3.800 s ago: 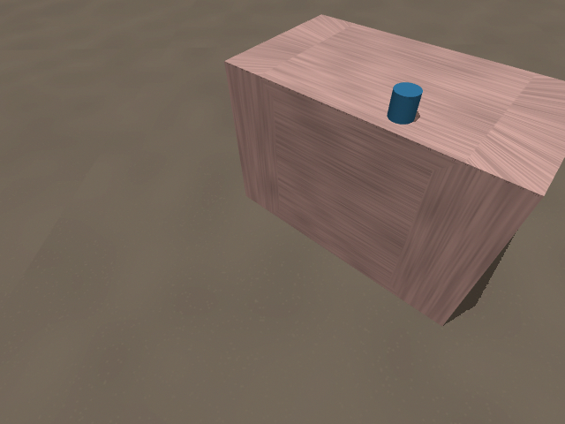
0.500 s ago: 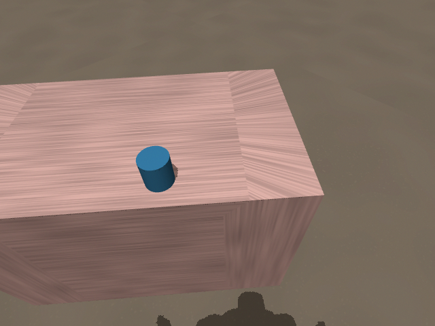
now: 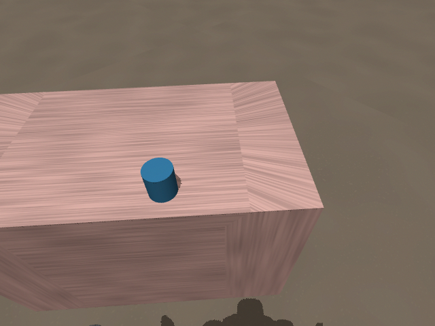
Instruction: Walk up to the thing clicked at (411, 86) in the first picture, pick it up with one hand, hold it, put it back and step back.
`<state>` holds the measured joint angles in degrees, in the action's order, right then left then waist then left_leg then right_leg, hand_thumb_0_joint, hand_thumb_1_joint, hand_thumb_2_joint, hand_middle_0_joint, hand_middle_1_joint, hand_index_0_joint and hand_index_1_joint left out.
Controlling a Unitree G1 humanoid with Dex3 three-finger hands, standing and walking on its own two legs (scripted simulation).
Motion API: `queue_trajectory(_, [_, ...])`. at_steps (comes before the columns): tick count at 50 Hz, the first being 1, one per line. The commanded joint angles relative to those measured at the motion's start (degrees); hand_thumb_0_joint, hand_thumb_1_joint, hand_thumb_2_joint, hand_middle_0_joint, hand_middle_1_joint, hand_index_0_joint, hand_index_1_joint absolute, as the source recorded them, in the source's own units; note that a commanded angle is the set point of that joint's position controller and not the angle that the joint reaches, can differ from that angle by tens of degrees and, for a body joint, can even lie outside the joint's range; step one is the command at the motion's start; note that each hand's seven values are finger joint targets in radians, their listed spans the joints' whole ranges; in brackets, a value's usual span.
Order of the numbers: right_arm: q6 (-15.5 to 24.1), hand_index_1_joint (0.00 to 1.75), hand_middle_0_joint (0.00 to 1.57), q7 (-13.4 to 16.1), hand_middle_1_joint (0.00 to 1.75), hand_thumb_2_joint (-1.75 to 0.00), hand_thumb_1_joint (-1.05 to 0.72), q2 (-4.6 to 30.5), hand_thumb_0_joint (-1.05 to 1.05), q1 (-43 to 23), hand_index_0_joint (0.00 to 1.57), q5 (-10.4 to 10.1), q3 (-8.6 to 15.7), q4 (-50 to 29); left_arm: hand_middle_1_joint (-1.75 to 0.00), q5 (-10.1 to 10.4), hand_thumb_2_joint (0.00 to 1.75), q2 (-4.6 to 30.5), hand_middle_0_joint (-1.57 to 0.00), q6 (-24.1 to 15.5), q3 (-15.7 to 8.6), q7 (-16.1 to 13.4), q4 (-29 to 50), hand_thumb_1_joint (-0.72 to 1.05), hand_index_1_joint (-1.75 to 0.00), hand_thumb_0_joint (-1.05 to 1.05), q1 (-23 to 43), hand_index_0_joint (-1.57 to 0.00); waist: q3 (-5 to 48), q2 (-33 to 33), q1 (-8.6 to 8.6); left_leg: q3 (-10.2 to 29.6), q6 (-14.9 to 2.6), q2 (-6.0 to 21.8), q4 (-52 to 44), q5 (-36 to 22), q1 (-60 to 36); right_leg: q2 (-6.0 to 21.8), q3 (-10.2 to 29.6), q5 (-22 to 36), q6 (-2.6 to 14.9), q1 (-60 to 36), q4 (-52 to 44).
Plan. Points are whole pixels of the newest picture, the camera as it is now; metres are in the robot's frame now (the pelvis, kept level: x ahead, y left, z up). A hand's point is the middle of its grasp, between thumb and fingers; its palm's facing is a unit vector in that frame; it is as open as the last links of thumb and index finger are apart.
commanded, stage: walk up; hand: left
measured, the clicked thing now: (160, 180) +0.46 +0.17 -0.03
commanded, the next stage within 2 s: stand in 0.68 s
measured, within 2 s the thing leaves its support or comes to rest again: neither
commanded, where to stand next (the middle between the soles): +0.08 +0.00 m, yaw +2 degrees
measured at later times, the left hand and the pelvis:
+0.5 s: hand out of the picture +0.10 +0.26 -0.15, palm faces +0.01 -0.94 -0.33, open 7.4 cm; pelvis +0.02 +0.01 +0.01, yaw +1 degrees
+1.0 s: hand out of the picture +0.08 +0.26 -0.15, palm faces +0.00 -0.94 -0.34, open 7.4 cm; pelvis +0.00 +0.01 +0.01, yaw +1 degrees
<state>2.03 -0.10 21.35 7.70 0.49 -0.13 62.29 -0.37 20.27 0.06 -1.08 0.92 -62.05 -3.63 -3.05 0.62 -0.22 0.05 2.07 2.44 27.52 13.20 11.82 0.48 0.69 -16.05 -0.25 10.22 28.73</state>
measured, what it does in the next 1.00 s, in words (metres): stands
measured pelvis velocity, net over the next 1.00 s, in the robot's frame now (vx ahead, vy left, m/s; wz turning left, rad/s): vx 0.00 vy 0.01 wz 0.02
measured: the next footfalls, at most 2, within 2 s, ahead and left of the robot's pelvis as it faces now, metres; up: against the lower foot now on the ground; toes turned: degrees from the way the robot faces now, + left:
none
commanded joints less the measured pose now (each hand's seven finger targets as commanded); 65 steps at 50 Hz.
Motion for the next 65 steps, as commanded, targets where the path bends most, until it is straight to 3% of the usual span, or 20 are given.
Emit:
queue_trajectory(1, [1.12,0.3,0.2,0.54,0.3,-0.9,-0.9,12.43,0.0,-2.96,0.2,0.18,2.56,-2.9,-0.3,0.19,0.9,12.05,-0.2,-1.36,-2.45,-0.58,2.68,0.9,-0.3,0.0,4.1,-0.2,3.6,-1.79,0.16,4.8,-4.19,4.45,-6.8,-4.62,-0.44,4.96,5.42,5.07,2.73,-1.18,-8.06])
queue_trajectory(12, [1.06,0.3,0.2,0.72,0.3,-0.9,-0.9,11.7,0.0,-4.03,0.2,-0.05,2.68,-2.16,-0.3,0.18,0.9,11.67,-0.2,-1.38,-2.51,-0.73,0.93,0.9,-0.3,0.0,3.89,-0.2,6.8,-0.88,0.06,3.62,-3.65,4.52,-6.78,-13.35,-4.95,5.48,3.99,12.7,2.06,-4.02,-9.29])
queue_trajectory(21, [0.71,0.3,0.2,0.89,0.3,-0.9,-0.9,11.5,0.0,-4.56,0.2,0.02,3.11,-1.76,-0.3,-0.04,0.9,11.38,-0.2,-1.28,-2.49,-0.98,0.15,0.9,-0.3,0.0,3.15,-0.2,6.78,-0.16,-0.06,3.44,-3.82,4.76,-7.36,-16.11,-6.03,5.82,2.99,15.81,1.64,-5.67,-9.98])
queue_trajectory(33, [0.55,0.3,0.2,0.79,0.3,-0.9,-0.9,11.08,0.0,-5.37,0.2,0.08,3.05,-1.77,-0.3,-0.16,0.9,11.28,-0.2,-1.2,-2.52,-0.96,0.07,0.9,-0.3,0.0,2.81,-0.2,5.59,-1.2,0.08,3.73,-3.48,4.35,-8.71,-13.76,-5.96,5.73,2.86,13.39,1.33,-5.43,-11.16])
queue_trajectory(34, [0.24,0.3,0.2,0.78,0.3,-0.9,-0.9,11.16,0.0,-6.85,0.2,0.15,2.85,-1.87,-0.3,-0.02,0.9,11.3,-0.2,-1.64,-2.13,-1.15,-0.01,0.9,-0.3,0.0,2.18,-0.2,4.41,-2.2,0.74,4.48,-3.22,5.17,-8.55,-16.95,-5.61,7.06,3.88,17.57,0.99,-5.1,-12.08])
queue_trajectory(37, [0.02,0.3,0.2,0.8,0.3,-0.9,-0.9,10.86,0.0,-5.88,0.2,-0.09,2.69,-1.91,-0.3,-0.04,0.9,11.84,-0.2,-1.92,-2.27,-1.42,-0.25,0.9,-0.3,0.0,2.3,-0.2,6.37,-0.99,0.15,4.16,-3.24,5.32,-8.28,-19.62,-6.95,7.36,3.71,21.55,0.97,-6.9,-11.66])
queue_trajectory(42, [-0.11,0.3,0.2,0.61,0.3,-0.9,-0.9,10.98,0.0,-6.29,0.2,-0.15,2.61,-1.55,-0.3,0.05,0.9,11.54,-0.2,-2.04,-1.9,-1.46,-0.29,0.9,-0.3,0.0,1.86,-0.2,7.74,-0.89,0.14,4.26,-2.98,5.5,-8.76,-20.13,-8.65,7.13,3.12,21.52,0.73,-7.3,-11.94])
queue_trajectory(46, [-0.28,0.3,0.2,0.56,0.3,-0.9,-0.9,10.9,0.0,-5.82,0.2,-0.09,2.37,-1.04,-0.3,0.03,0.9,11.86,-0.2,-1.66,-1.78,-1.39,-0.47,0.9,-0.3,0.0,2.3,-0.2,4.84,-1.03,-0.02,4.62,-2.56,5.14,-11.28,-12.18,-6.01,6.7,3.29,13.04,0.71,-5.85,-13.15])
queue_trajectory(54, [-0.47,0.3,0.2,0.13,0.3,-0.9,-0.9,11.23,0.0,-5.35,0.2,0.07,2.62,-0.48,-0.3,-0.26,0.9,11.8,-0.2,-1.63,-1.52,-1.12,-0.73,0.9,-0.3,0.0,0.93,-0.2,2.86,-0.83,0.03,5.9,-2.98,5.08,-13.32,-1.96,-3.51,6.5,3.37,5.8,0.73,-3.78,-14.25])
queue_trajectory(61, [-0.23,0.3,0.2,0.07,0.3,-0.9,-0.9,11.25,0.0,-5.17,0.2,0.19,2.69,-0.23,-0.3,-0.11,0.9,11.98,-0.2,-1.81,-1.46,-1.06,-0.58,0.9,-0.3,0.0,-0.23,-0.2,3.79,-1.3,0.26,5.71,-2.84,4.84,-12.12,-6.63,-5.14,6.99,3.83,8.08,1.0,-3.11,-13.88])
queue_trajectory(65, [-0.44,0.3,0.2,-0.02,0.3,-0.9,-0.9,11.28,0.0,-4.65,0.2,0.14,2.8,-0.12,-0.3,-0.23,0.9,12.03,-0.2,-1.84,-1.33,-1.13,-0.34,0.9,-0.3,0.0,-0.45,-0.2,3.23,-0.84,0.05,5.93,-2.93,4.72,-12.17,-3.3,-4.39,6.78,3.73,5.25,0.95,-2.11,-14.45])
